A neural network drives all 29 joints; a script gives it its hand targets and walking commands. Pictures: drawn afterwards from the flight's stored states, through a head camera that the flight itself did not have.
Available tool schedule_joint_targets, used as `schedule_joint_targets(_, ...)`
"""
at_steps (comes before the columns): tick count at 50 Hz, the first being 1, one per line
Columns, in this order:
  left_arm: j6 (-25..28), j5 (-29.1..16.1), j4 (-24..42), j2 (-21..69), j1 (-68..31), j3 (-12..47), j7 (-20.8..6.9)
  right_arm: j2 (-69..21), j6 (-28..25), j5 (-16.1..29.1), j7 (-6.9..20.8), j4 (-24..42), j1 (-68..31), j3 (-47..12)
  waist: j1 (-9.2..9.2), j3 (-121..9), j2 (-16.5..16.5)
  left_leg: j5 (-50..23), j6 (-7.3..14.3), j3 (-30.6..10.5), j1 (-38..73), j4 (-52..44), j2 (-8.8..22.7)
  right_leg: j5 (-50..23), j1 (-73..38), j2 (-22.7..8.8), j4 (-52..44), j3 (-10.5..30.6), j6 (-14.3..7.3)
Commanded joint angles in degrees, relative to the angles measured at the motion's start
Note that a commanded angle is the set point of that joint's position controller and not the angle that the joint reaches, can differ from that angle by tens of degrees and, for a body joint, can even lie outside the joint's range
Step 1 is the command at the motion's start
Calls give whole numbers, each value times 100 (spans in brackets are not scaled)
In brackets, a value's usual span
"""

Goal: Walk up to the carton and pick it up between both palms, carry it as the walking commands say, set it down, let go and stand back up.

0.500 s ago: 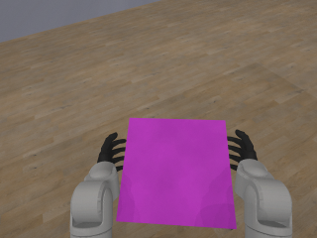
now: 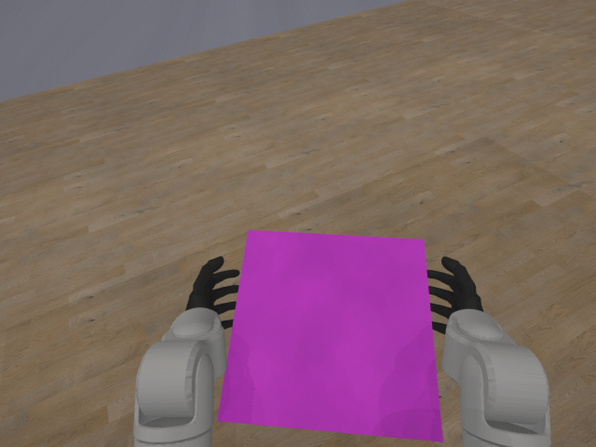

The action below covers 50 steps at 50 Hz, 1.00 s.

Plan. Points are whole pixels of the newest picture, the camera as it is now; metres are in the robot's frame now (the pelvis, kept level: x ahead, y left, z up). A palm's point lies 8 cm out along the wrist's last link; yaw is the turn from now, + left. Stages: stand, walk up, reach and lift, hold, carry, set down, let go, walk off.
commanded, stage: carry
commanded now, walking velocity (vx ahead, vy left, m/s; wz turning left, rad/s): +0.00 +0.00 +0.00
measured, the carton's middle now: (328, 338) +0.27 -0.01 +0.02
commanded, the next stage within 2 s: none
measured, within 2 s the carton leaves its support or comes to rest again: neither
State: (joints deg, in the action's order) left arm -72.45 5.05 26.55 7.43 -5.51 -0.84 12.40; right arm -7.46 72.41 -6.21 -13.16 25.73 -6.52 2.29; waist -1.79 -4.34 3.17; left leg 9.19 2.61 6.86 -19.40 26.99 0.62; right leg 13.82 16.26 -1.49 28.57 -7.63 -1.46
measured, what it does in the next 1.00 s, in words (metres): stands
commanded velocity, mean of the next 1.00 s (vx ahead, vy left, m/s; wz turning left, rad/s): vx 0.04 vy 0.00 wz -0.05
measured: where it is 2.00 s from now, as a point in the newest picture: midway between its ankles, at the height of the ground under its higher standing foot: (368, 403)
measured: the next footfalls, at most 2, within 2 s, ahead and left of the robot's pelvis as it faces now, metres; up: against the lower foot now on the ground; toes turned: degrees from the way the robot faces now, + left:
left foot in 1.50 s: +0.23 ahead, +0.06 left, +0.00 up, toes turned -6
right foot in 1.82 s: +0.48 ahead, -0.26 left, +0.00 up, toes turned -33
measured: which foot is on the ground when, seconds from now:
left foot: down 0.00-1.00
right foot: down 0.00-1.00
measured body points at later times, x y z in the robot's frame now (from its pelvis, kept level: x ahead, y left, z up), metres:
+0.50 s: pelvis +0.00 +0.00 +0.00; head -0.02 -0.01 +0.45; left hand +0.26 +0.14 +0.10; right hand +0.26 -0.16 +0.09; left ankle +0.06 +0.09 -0.74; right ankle +0.01 -0.10 -0.74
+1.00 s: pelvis +0.01 -0.03 +0.00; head -0.01 -0.05 +0.45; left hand +0.28 +0.11 +0.10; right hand +0.28 -0.19 +0.09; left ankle +0.06 +0.09 -0.74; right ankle +0.01 -0.10 -0.74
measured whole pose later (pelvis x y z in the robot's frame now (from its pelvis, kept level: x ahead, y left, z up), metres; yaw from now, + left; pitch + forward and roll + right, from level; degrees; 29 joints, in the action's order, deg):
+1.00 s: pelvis +0.01 -0.03 +0.00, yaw -1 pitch +1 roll +0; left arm -72.4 5.6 25.8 7.4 -5.9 -0.7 13.2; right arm -7.6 71.5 -6.7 -13.0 22.8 -8.1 2.5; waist -0.5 -4.5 2.4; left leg 11.9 0.1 6.4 -19.3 29.8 3.5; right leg 15.6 15.5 1.2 29.4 -7.8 -4.1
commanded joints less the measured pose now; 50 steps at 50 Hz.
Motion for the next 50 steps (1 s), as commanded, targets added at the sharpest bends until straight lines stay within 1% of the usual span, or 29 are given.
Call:
schedule_joint_targets(1, 159, -1937, 631, 5243, -2561, 3285, -1400, -5539, -81, 2429, 1625, 335, -2389, -3475, 95, -1198, -144, -245, -63, -1277, 581, -945, 1162, 281, -170, -422, -342, 536, 150)
schedule_joint_targets(3, 139, -1875, 363, 5264, -2473, 3179, -1393, -5529, -86, 2457, 1617, 387, -2567, -3560, 106, -1249, -327, 716, -51, -1057, 67, -822, 876, 439, -658, -603, -620, 736, 34)
schedule_joint_targets(5, 178, -1971, 672, 5401, -2833, 3359, -1389, -5592, -134, 2435, 1629, 484, -2740, -3472, 94, -1163, 128, 425, -61, -878, 390, -704, 797, 235, -279, -667, -709, 790, 43)
schedule_joint_targets(7, 119, -1963, 255, 5339, -2592, 3206, -1424, -5409, -88, 2294, 1574, 318, -2611, -3344, 43, -743, -309, 820, -139, -1040, 58, -917, 861, 637, -203, -456, -648, 654, 116)
schedule_joint_targets(8, 123, -1968, 357, 5280, -2814, 3230, -1372, -5493, -60, 2262, 1573, -84, -2345, -3164, 80, -982, 78, 800, -98, -1016, 349, -848, 863, 361, -237, -504, -672, 758, 96)
schedule_joint_targets(9, 153, -2042, 485, 5424, -2961, 3290, -1394, -5561, -82, 2236, 1578, 97, -2452, -3192, 73, -1138, -190, 886, -107, -1051, 379, -876, 878, 535, -241, -468, -653, 738, 60)
schedule_joint_targets(10, 123, -2019, 555, 5384, -2923, 3319, -1377, -5561, -85, 2287, 1577, 174, -2563, -3208, 74, -1147, -19, 517, -112, -1050, 433, -905, 874, 261, -334, -456, -595, 691, 104)
schedule_joint_targets(11, 90, -2011, 524, 5361, -2966, 3336, -1361, -5551, -89, 2273, 1588, 24, -2485, -3175, 76, -954, 150, 1047, -124, -1145, 175, -1082, 918, 443, -325, -334, -491, 566, 112)
schedule_joint_targets(12, 120, -2027, 382, 5539, -2864, 3344, -1441, -5505, -172, 2363, 1586, 680, -2981, -3376, 95, -923, -130, 1371, -196, -1311, 69, -1295, 972, 728, -317, -307, -368, 541, 102)
schedule_joint_targets(14, 116, -2047, 564, 5414, -3009, 3404, -1371, -5513, -120, 2231, 1577, 180, -2459, -3209, 111, -1007, 90, 1245, -96, -1038, 174, -1027, 863, 497, -196, -403, -520, 686, 82)
schedule_joint_targets(15, 69, -2001, 346, 5369, -2851, 3286, -1378, -5500, -84, 2253, 1518, 230, -2644, -3278, 121, -1099, -333, 881, -78, -915, 285, -802, 849, 483, -222, -461, -717, 751, 53)
schedule_joint_targets(16, 117, -2089, 332, 5416, -2801, 3346, -1398, -5362, -129, 2160, 1524, 116, -2338, -3096, 104, -1326, 16, 702, -87, -978, 403, -778, 821, 373, -82, -530, -629, 900, 6)
schedule_joint_targets(17, 152, -2230, 820, 5546, -3088, 3484, -1413, -5689, -105, 2216, 1520, 311, -2419, -3260, 94, -1449, -410, 375, -103, -942, 583, -749, 865, 182, -276, -480, -636, 758, 63)
schedule_joint_targets(18, 186, -2289, 821, 5776, -3258, 3629, -1439, -5726, -197, 2275, 1551, 582, -2682, -3244, 96, -1620, 70, 243, -133, -964, 646, -814, 853, 86, -460, -432, -414, 684, 81)
schedule_joint_targets(19, 108, -2222, 551, 5575, -2809, 3507, -1440, -5547, -143, 2237, 1562, 351, -2335, -3190, 143, -1482, 184, 835, -82, -937, 494, -926, 865, 250, -167, -458, -488, 643, 67)
schedule_joint_targets(20, 240, -2227, 946, 5511, -3255, 3627, -1428, -5533, -225, 2187, 1536, 452, -2570, -3167, 90, -1295, 78, 428, -70, -1015, 504, -843, 951, 0, -232, -446, -499, 716, 54)
schedule_joint_targets(22, 191, -2153, 545, 5511, -2929, 3403, -1427, -5598, -168, 2220, 1536, 249, -2397, -3282, 121, -1297, -386, 194, -99, -790, 298, -535, 803, -20, -395, -603, -676, 878, 15)
schedule_joint_targets(23, 153, -2051, 250, 5575, -2528, 3319, -1400, -5464, -210, 2293, 1507, 581, -2675, -3261, 115, -1562, -55, -263, -79, -897, 582, -594, 795, -244, -502, -595, -508, 799, -12)
schedule_joint_targets(25, 204, -2086, 751, 5494, -3049, 3480, -1364, -5699, -128, 2341, 1576, 237, -2539, -3349, 97, -1595, -28, 271, -121, -999, 798, -668, 855, 268, -290, -485, -557, 760, 2)
schedule_joint_targets(27, 143, -2028, 351, 5436, -2724, 3281, -1398, -5549, -145, 2285, 1556, 256, -2476, -3285, 107, -1321, -302, 763, -104, -1035, 361, -877, 876, 460, -319, -357, -582, 621, -6)
schedule_joint_targets(31, 234, -2025, 629, 5485, -2841, 3438, -1344, -5618, -186, 2318, 1571, 256, -2389, -3335, 95, -1630, -35, -682, -113, -908, 801, -492, 844, -421, -433, -559, -414, 766, 6)
schedule_joint_targets(32, 202, -2033, 540, 5442, -2784, 3350, -1385, -5557, -174, 2295, 1556, 363, -2552, -3384, 80, -1381, -404, -115, -79, -814, 624, -492, 842, -171, -242, -535, -605, 775, 61)
schedule_joint_targets(34, 218, -1971, 356, 5393, -2524, 3212, -1406, -5490, -191, 2351, 1519, 602, -2681, -3508, 102, -1632, -611, -934, -56, -704, 620, -63, 790, -1204, -640, -656, -362, 779, -18)
schedule_joint_targets(37, 262, -1981, 605, 5391, -2782, 3312, -1364, -5531, -174, 2285, 1584, 154, -2291, -3379, 74, -1542, -181, -670, -56, -636, 635, -63, 737, -1287, -478, -685, -369, 883, -39)
schedule_joint_targets(42, 232, -2046, 638, 5424, -3092, 3334, -1399, -5579, -173, 2277, 1538, 280, -2596, -3379, 85, -1312, -449, -133, -59, -731, 374, -189, 736, -566, -501, -664, -535, 916, -64)
schedule_joint_targets(44, 212, -1883, 318, 5287, -2578, 3187, -1346, -5380, -166, 2195, 1533, -35, -2288, -3194, 92, -1265, -157, 128, -44, -688, 404, -128, 656, -268, -237, -791, -765, 1119, -129)
schedule_joint_targets(45, 302, -2014, 677, 5376, -3054, 3388, -1373, -5487, -230, 2254, 1509, 385, -2619, -3413, 75, -1413, -515, -295, -104, -635, 516, 43, 749, -864, -408, -752, -599, 967, -100)
schedule_joint_targets(47, 298, -2075, 696, 5643, -2852, 3444, -1391, -5739, -282, 2431, 1543, 671, -2796, -3559, 91, -1442, -125, -899, -126, -531, 573, 104, 781, -1677, -633, -687, -367, 750, -45)
schedule_joint_targets(50, 246, -2117, 686, 5328, -2940, 3464, -1421, -5444, -169, 2183, 1524, 171, -2327, -3362, 147, -1305, -673, 1427, -139, -340, 375, -102, 615, 1660, -391, -795, -1207, 1210, -295)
